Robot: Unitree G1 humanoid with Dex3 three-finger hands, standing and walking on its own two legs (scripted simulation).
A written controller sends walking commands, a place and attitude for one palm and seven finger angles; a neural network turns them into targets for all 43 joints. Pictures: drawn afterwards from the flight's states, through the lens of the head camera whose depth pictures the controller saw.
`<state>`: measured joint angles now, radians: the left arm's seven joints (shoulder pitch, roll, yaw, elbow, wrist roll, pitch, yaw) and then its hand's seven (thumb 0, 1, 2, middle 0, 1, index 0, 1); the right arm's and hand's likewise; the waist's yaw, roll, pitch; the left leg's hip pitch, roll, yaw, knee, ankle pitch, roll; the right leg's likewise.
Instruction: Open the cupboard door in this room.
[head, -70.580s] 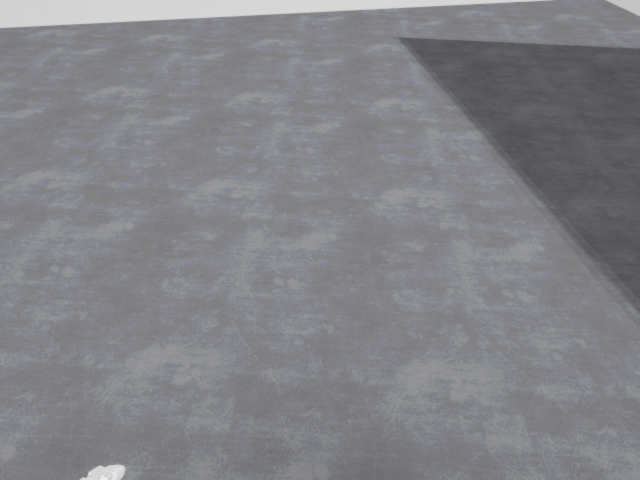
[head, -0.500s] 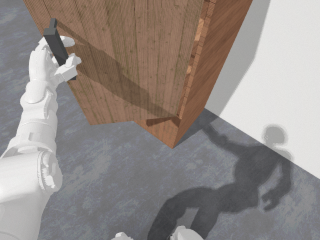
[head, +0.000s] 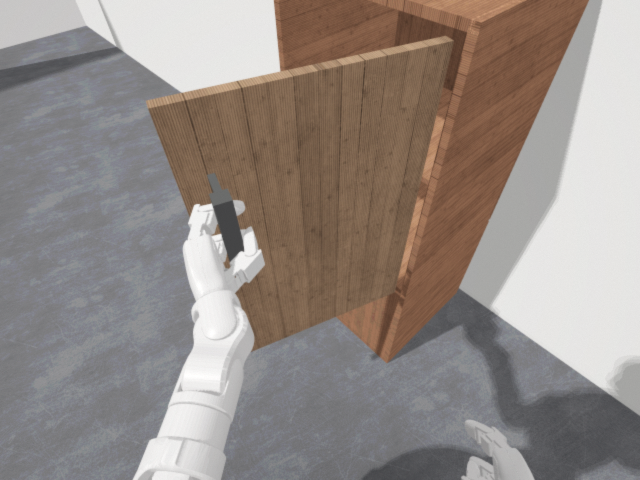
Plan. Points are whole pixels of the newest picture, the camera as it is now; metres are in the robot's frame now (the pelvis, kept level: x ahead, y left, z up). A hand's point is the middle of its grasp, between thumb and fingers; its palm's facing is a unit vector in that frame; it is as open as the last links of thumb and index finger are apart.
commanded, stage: pull the door open along its arc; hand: left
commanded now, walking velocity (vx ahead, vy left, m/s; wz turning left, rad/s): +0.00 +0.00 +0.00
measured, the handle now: (227, 225) +0.42 +0.14 +0.10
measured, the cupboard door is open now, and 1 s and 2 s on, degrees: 71 88 90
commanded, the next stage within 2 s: open thumb and fingers to let go in 0.38 s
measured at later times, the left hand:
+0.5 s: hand (310, 309) +0.29 +0.02 +0.10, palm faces +0.31 -0.95 -0.05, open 6.2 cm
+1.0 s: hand (299, 301) +0.30 +0.04 +0.10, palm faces +0.34 -0.94 -0.04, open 12.6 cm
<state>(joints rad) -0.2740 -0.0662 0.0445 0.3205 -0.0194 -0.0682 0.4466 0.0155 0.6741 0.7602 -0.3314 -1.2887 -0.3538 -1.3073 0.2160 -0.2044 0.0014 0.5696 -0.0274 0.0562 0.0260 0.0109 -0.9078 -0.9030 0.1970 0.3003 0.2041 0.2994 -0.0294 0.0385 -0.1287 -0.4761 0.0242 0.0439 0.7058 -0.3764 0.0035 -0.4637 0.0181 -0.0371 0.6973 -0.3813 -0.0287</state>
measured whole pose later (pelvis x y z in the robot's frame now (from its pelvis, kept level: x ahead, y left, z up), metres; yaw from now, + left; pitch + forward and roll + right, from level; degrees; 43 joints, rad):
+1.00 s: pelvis -0.02 -0.02 +0.00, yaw +3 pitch +3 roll +0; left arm -0.15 -0.13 -0.26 0.23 0.05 -0.02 0.61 0.00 -0.27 0.40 -0.32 -1.21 -0.32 -1.21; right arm 0.16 -0.18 0.01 0.63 -0.04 0.07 0.00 0.01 -0.91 -0.90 0.20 0.30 0.20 0.30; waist 0.00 0.05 -0.06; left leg -0.40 0.01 -0.01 0.69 -0.33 -0.02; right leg -0.38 0.00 -0.09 0.70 -0.37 -0.05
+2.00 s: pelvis -0.03 -0.01 +0.00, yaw +1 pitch +1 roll +1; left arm 0.12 0.05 -0.21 -0.03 -0.07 -0.08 0.09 -0.01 -0.50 0.30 -0.15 -0.30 -0.15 -0.30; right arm 0.22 -0.20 0.05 0.53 0.02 0.00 -0.01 0.02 -0.91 -0.90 0.20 0.30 0.20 0.30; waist 0.01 0.04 -0.04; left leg -0.36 0.01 0.03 0.68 -0.34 0.00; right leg -0.35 0.00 -0.05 0.70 -0.36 -0.04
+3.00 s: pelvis -0.01 -0.01 +0.00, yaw +2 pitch +3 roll +0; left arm 0.43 0.20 0.04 -0.32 -0.22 -0.09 -0.16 -0.01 -0.50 0.30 -0.15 -0.30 -0.15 -0.30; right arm 0.27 -0.24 0.05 0.52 0.04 -0.17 -0.06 0.02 -0.90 -0.90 0.20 0.30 0.21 0.30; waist 0.02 0.06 -0.07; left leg -0.40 0.01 0.00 0.74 -0.38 0.00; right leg -0.37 0.01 -0.07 0.73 -0.40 -0.03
